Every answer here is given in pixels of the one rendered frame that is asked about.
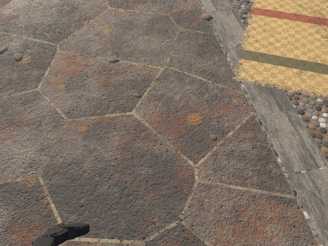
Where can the robot left hand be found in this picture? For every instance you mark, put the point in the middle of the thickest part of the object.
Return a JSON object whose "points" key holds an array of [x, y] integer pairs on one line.
{"points": [[61, 233]]}

